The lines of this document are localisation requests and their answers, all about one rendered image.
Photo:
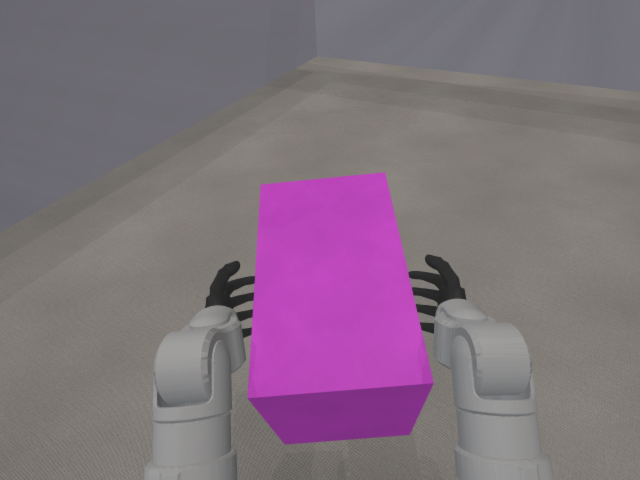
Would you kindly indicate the robot left forearm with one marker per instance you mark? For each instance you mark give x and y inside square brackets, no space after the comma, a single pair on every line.
[192,397]

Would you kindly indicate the carton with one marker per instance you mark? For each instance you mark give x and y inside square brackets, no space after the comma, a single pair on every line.
[337,351]

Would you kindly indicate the robot right forearm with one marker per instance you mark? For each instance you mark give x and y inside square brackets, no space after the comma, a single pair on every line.
[494,393]

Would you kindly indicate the robot right hand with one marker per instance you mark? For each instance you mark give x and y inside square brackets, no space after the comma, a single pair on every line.
[447,282]

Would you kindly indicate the robot left hand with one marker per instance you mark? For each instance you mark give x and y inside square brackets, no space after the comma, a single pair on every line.
[220,291]

